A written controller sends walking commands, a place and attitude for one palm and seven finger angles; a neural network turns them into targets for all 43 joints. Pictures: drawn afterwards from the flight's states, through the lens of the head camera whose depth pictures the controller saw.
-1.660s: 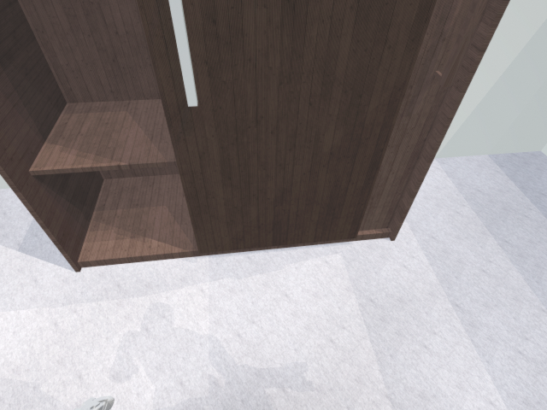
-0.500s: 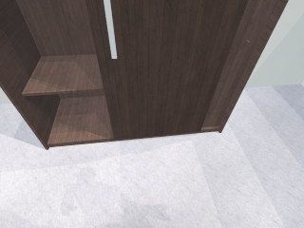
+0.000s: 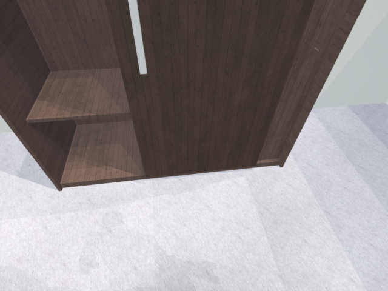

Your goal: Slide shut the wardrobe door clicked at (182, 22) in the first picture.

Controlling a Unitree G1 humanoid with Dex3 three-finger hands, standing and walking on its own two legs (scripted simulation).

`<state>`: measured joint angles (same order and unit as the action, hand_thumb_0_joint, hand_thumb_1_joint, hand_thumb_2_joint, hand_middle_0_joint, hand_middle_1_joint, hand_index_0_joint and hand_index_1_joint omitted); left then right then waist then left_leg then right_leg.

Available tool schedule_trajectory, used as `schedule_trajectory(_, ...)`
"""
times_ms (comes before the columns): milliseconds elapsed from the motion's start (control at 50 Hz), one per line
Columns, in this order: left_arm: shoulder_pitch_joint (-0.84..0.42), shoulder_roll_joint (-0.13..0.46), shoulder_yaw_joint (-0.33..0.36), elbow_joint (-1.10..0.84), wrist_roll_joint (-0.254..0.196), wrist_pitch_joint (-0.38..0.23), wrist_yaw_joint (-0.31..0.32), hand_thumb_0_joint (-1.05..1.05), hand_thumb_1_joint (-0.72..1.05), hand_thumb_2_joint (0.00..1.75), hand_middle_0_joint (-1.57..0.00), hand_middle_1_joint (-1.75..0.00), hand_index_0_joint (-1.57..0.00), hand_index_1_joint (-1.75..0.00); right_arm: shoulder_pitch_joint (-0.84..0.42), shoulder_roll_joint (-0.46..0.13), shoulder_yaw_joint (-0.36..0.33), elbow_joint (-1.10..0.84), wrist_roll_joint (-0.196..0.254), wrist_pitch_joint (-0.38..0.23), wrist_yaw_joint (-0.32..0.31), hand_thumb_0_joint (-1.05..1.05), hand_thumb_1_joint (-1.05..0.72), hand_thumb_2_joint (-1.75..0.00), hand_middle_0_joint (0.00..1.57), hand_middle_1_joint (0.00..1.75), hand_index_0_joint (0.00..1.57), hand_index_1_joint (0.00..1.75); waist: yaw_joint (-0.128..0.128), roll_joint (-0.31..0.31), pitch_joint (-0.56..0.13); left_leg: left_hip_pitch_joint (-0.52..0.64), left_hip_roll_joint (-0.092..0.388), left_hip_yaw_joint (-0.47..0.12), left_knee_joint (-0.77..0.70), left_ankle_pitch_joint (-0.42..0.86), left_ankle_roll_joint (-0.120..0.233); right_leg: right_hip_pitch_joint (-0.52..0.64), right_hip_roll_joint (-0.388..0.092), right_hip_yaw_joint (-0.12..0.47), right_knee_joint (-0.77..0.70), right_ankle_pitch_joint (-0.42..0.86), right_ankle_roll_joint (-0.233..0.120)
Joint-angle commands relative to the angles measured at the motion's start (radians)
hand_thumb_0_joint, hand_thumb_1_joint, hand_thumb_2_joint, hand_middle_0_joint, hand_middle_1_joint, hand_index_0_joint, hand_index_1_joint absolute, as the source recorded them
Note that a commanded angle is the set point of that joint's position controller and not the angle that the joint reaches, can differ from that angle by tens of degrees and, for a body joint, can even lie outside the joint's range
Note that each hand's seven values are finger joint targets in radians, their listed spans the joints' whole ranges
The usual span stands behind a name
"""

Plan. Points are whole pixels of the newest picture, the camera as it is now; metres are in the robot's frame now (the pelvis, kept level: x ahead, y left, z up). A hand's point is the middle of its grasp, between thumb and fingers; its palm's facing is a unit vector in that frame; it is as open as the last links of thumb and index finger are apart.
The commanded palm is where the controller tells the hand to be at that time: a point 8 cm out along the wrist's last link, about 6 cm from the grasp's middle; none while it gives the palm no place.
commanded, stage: turn to face it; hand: right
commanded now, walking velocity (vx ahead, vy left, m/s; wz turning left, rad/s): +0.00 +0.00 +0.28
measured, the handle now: (136, 21) +0.84 +0.24 +0.18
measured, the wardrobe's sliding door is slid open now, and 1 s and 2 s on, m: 0.50 0.50 0.50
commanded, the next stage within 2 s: take the last steps up to it in 0.28 s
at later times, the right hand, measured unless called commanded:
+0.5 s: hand out of the picture +0.05 -0.19 -0.18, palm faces -0.12 +0.97 -0.20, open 7.4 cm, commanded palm none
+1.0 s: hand out of the picture +0.08 -0.16 -0.21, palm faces -0.15 +0.98 -0.10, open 7.4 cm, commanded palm none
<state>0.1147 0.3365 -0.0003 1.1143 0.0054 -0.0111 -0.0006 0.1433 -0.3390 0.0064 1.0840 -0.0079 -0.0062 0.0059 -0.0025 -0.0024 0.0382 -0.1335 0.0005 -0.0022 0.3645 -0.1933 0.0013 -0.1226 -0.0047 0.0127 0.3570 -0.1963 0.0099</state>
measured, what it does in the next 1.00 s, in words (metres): walks ahead: right foot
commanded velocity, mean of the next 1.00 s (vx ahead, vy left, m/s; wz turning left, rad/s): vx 0.19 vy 0.10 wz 0.23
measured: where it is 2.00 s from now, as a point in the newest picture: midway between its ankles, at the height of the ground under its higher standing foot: (150, 270)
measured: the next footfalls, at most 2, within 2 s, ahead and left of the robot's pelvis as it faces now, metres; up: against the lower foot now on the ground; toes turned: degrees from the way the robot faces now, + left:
right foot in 0.96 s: +0.22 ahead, -0.07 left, +0.00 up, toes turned +5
left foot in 1.46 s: +0.35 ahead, +0.29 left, +0.00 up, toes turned +25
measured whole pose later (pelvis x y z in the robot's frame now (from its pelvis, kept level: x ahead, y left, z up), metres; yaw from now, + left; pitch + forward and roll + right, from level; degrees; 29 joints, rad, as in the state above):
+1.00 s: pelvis +0.12 +0.01 -0.02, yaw +14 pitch +0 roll +2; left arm 0.13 0.16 0.04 0.97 0.02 -0.06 0.01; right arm 0.44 -0.16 -0.05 1.09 -0.02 0.00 0.01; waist -0.04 0.05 0.02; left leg -0.20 -0.06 -0.03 0.77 -0.47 0.03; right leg -0.38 -0.08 -0.13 0.66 -0.27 -0.02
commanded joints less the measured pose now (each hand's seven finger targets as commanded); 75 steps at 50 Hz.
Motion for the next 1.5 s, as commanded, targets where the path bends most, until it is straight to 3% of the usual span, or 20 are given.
schedule_trajectory(0,-0.019,0.188,0.038,-0.071,0.003,-0.020,0.020,0.00,0.90,0.90,-0.20,-0.30,-0.20,-0.30,-0.039,-0.189,-0.046,-0.080,-0.004,-0.013,-0.016,0.00,-0.90,-0.90,0.20,0.30,0.20,0.30,0.004,0.004,-0.057,-0.016,0.115,-0.119,-0.042,0.158,0.031,0.003,-0.120,0.066,-0.034,0.120,-0.026)
schedule_trajectory(380,0.108,0.042,0.060,-0.134,0.008,0.006,0.028,0.00,0.90,0.90,-0.20,-0.30,-0.20,-0.30,0.106,-0.034,-0.057,-0.166,-0.015,0.028,-0.014,0.00,-0.90,-0.90,0.20,0.30,0.20,0.30,0.004,-0.015,-0.054,-0.180,0.037,-0.157,0.128,-0.054,0.026,-0.095,-0.160,0.038,0.045,-0.174,-0.044)
schedule_trajectory(480,0.105,0.117,0.096,-0.144,0.017,-0.004,0.026,0.00,0.90,0.90,-0.20,-0.30,-0.20,-0.30,0.148,0.046,-0.080,-0.183,-0.026,0.033,0.021,0.00,-0.90,-0.90,0.20,0.30,0.20,0.30,-0.011,-0.175,0.039,-0.242,-0.027,0.026,0.453,-0.242,0.002,-0.221,-0.373,0.229,-0.156,-0.569,-0.162)
schedule_trajectory(540,0.090,0.089,0.093,-0.138,0.026,-0.011,0.028,0.00,0.90,0.90,-0.20,-0.30,-0.20,-0.30,0.228,0.075,-0.087,-0.155,-0.028,0.017,0.034,0.00,-0.90,-0.90,0.20,0.30,0.20,0.30,-0.049,-0.075,0.061,-0.079,-0.010,0.061,0.257,-0.227,0.014,-0.310,-0.313,0.077,0.021,-0.465,-0.111)
schedule_trajectory(560,0.100,0.053,0.086,-0.137,0.025,-0.009,0.026,0.00,0.90,0.90,-0.20,-0.30,-0.20,-0.30,0.314,0.061,-0.090,-0.124,-0.029,0.007,0.028,0.00,-0.90,-0.90,0.20,0.30,0.20,0.30,-0.078,0.035,0.053,0.021,-0.007,0.005,0.105,-0.243,0.035,-0.377,-0.228,-0.012,0.217,-0.436,-0.066)
schedule_trajectory(580,0.095,-0.031,0.068,-0.168,0.011,-0.008,0.022,0.00,0.90,0.90,-0.20,-0.30,-0.20,-0.30,0.389,-0.032,-0.105,-0.100,-0.035,-0.011,0.009,0.00,-0.90,-0.90,0.20,0.30,0.20,0.30,-0.092,0.340,0.056,0.136,0.221,-0.412,-0.115,-0.395,0.134,-0.611,-0.075,-0.158,0.563,-0.460,0.008)
schedule_trajectory(620,-0.035,-0.024,0.066,-0.228,0.017,-0.015,0.011,0.00,0.90,0.90,-0.20,-0.30,-0.20,-0.30,0.430,-0.039,-0.102,-0.085,-0.014,-0.021,-0.017,0.00,-0.90,-0.90,0.20,0.30,0.20,0.30,-0.099,0.200,0.076,0.046,0.327,-0.631,-0.241,-0.444,0.235,-0.668,-0.078,-0.028,0.798,-0.344,-0.004)
schedule_trajectory(720,0.052,-0.068,0.071,-0.181,0.021,-0.012,-0.003,0.00,0.90,0.90,-0.20,-0.30,-0.20,-0.30,0.266,0.025,-0.077,-0.097,-0.025,-0.045,-0.020,0.00,-0.90,-0.90,0.20,0.30,0.20,0.30,0.007,0.086,0.069,-0.096,0.202,-0.289,-0.179,-0.137,0.214,-0.492,-0.116,-0.069,0.713,-0.141,0.020)
schedule_trajectory(840,-0.013,-0.095,0.064,-0.212,0.012,-0.031,0.000,0.00,0.90,0.90,-0.20,-0.30,-0.20,-0.30,0.326,0.021,-0.079,-0.056,-0.027,-0.037,-0.018,0.00,-0.90,-0.90,0.20,0.30,0.20,0.30,-0.028,0.118,0.024,-0.001,0.180,-0.226,-0.104,0.078,0.203,-0.386,-0.079,-0.113,0.419,-0.150,0.008)
schedule_trajectory(900,0.163,-0.072,0.072,-0.149,0.013,-0.047,0.022,0.00,0.90,0.90,-0.20,-0.30,-0.20,-0.30,0.274,0.029,-0.083,-0.060,-0.018,-0.029,-0.012,0.00,-0.90,-0.90,0.20,0.30,0.20,0.30,0.061,0.068,-0.015,-0.142,0.102,-0.147,0.091,0.152,0.142,-0.023,-0.046,-0.145,0.155,-0.018,-0.004)
schedule_trajectory(920,0.301,0.005,0.092,-0.104,0.017,-0.054,0.036,0.00,0.90,0.90,-0.20,-0.30,-0.20,-0.30,0.286,0.067,-0.081,-0.064,-0.015,-0.029,-0.004,0.00,-0.90,-0.90,0.20,0.30,0.20,0.30,0.111,-0.061,-0.101,-0.271,0.046,-0.103,0.316,0.092,0.100,0.222,-0.170,0.005,0.083,-0.058,-0.030)
schedule_trajectory(940,0.416,0.132,0.117,-0.081,0.031,-0.058,0.044,0.00,0.90,0.90,-0.20,-0.30,-0.20,-0.30,0.326,0.119,-0.074,-0.088,-0.011,-0.024,0.010,0.00,-0.90,-0.90,0.20,0.30,0.20,0.30,0.123,-0.339,-0.168,-0.507,-0.055,0.022,0.652,-0.317,0.031,0.366,-0.512,0.440,-0.046,-0.109,-0.140)
schedule_trajectory(960,0.405,0.137,0.109,-0.088,0.024,-0.046,0.045,0.00,0.90,0.90,-0.20,-0.30,-0.20,-0.30,0.260,0.052,-0.084,-0.117,-0.026,-0.023,0.010,0.00,-0.90,-0.90,0.20,0.30,0.20,0.30,0.128,-0.210,-0.119,-0.526,-0.024,-0.047,0.809,-0.372,0.039,0.231,-0.585,0.544,-0.140,-0.258,-0.200)
schedule_trajectory(1000,0.276,0.035,0.082,-0.105,0.023,-0.053,0.048,0.00,0.90,0.90,-0.20,-0.30,-0.20,-0.30,0.168,0.070,-0.093,-0.114,-0.037,-0.014,0.022,0.00,-0.90,-0.90,0.20,0.30,0.20,0.30,0.065,-0.132,0.070,-0.571,0.060,-0.067,0.919,-0.186,0.022,-0.007,-0.480,0.398,-0.185,-0.256,-0.144)
schedule_trajectory(1100,0.249,-0.065,0.069,-0.090,0.021,-0.077,0.049,0.00,0.90,0.90,-0.20,-0.30,-0.20,-0.30,0.212,0.125,-0.095,-0.081,-0.036,0.022,0.037,0.00,-0.90,-0.90,0.20,0.30,0.20,0.30,0.000,-0.128,0.048,-0.499,0.090,-0.021,0.854,-0.003,-0.023,-0.077,-0.330,-0.006,-0.143,0.086,-0.099)
schedule_trajectory(1320,0.394,-0.024,0.077,-0.016,0.034,-0.057,0.034,0.00,0.90,0.90,-0.20,-0.30,-0.20,-0.30,-0.116,0.123,-0.064,-0.162,-0.021,0.007,0.046,0.00,-0.90,-0.90,0.20,0.30,0.20,0.30,0.077,-0.152,0.092,-0.407,0.090,0.103,0.327,0.032,-0.010,0.015,-0.327,-0.079,-0.115,0.255,-0.108)
schedule_trajectory(1400,0.367,-0.004,0.084,0.000,0.025,-0.045,0.029,0.00,0.90,0.90,-0.20,-0.30,-0.20,-0.30,0.114,0.062,-0.087,-0.081,-0.020,-0.025,0.035,0.00,-0.90,-0.90,0.20,0.30,0.20,0.30,-0.040,-0.092,-0.059,0.005,0.012,0.161,0.110,0.039,0.035,-0.010,-0.274,-0.144,0.184,0.406,-0.048)
schedule_trajectory(1420,0.392,-0.039,0.079,0.004,0.015,-0.042,0.019,0.00,0.90,0.90,-0.20,-0.30,-0.20,-0.30,0.263,-0.017,-0.106,-0.035,-0.022,-0.035,0.022,0.00,-0.90,-0.90,0.20,0.30,0.20,0.30,-0.099,0.072,-0.163,0.280,0.118,0.039,0.086,0.023,0.073,-0.200,-0.215,-0.183,0.423,0.217,-0.022)
schedule_trajectory(1440,0.425,-0.129,0.056,-0.027,0.001,-0.041,0.019,0.00,0.90,0.90,-0.20,-0.30,-0.20,-0.30,0.373,-0.121,-0.130,-0.002,-0.020,-0.041,0.004,0.00,-0.90,-0.90,0.20,0.30,0.20,0.30,-0.114,0.343,-0.284,0.486,0.402,-0.321,0.026,0.096,0.157,-0.460,-0.062,-0.185,0.764,-0.422,0.010)
schedule_trajectory(1480,0.306,-0.111,0.066,-0.057,-0.002,-0.027,0.023,0.00,0.90,0.90,-0.20,-0.30,-0.20,-0.30,0.257,-0.079,-0.117,-0.031,-0.006,-0.029,-0.010,0.00,-0.90,-0.90,0.20,0.30,0.20,0.30,-0.091,0.252,-0.187,0.207,0.395,-0.339,-0.106,-0.090,0.199,-0.496,-0.104,-0.038,0.991,-0.367,-0.028)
